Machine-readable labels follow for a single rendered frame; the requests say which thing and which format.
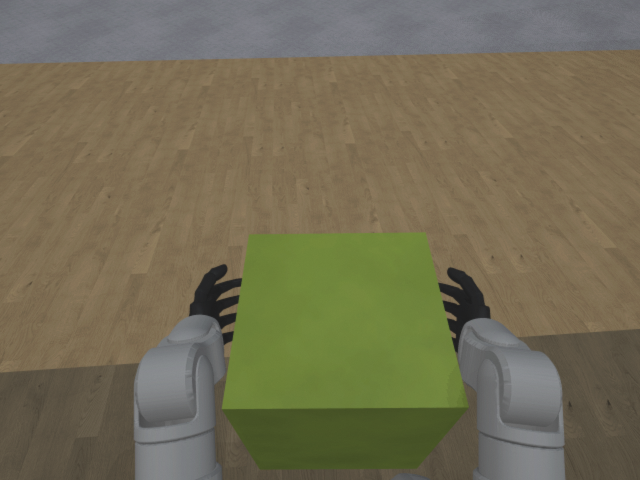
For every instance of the robot left hand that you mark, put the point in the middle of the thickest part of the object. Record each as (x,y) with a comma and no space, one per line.
(206,295)

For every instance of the carton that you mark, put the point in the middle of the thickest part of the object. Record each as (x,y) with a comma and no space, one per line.
(342,356)

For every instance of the robot right hand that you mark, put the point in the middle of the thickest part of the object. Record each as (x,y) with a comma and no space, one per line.
(471,302)

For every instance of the right robot forearm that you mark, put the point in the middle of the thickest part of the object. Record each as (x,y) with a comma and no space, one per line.
(519,404)

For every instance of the left robot forearm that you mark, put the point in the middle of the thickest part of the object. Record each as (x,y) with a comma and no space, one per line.
(174,403)

